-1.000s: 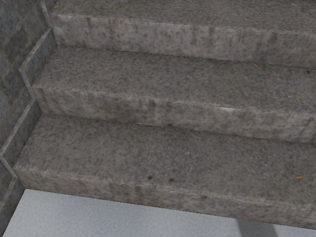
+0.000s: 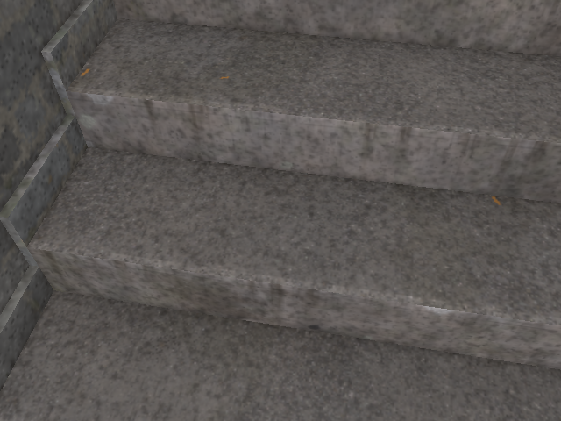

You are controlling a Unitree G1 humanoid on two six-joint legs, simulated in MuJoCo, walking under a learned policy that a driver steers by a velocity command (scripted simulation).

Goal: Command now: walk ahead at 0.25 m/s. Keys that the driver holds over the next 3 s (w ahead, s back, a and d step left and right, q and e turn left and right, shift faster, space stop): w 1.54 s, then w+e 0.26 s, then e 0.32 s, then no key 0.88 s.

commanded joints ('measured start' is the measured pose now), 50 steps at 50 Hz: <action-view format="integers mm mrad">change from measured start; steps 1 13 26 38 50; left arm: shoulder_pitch -3 -97 -650 -166 306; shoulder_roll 170 68 -117 -47 -59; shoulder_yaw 49 37 -142 -22 -78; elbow -65 -97 -527 -72 180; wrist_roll -7 -49 -17 54 171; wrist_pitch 19 -26 -44 -20 -12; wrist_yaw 2 -23 -33 -25 -60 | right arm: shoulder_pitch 93 271 410 -21 -376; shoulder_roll -73 -16 -31 88 33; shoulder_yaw -14 -6 24 16 70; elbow -14 61 125 -162 -278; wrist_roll -6 19 76 -6 29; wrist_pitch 9 -67 -32 -68 -36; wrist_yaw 11 22 -44 84 85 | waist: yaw -26 -18 -60 -43 32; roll -157 4 -19 -34 -49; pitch -9 50 77 113 20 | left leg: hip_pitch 188 442 47 -474 -1356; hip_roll -23 211 204 -24 55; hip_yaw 71 -215 -60 -282 -104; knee -14 -551 -813 1128 1362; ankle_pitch -44 241 418 295 275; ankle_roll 22 169 139 255 298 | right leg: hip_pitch -202 -807 -778 -307 301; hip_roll -296 -113 -200 -229 -329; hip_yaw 319 124 -112 263 232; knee -262 1176 1201 37 -178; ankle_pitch -524 -65 -96 -167 -89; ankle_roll -135 8 50 -117 -145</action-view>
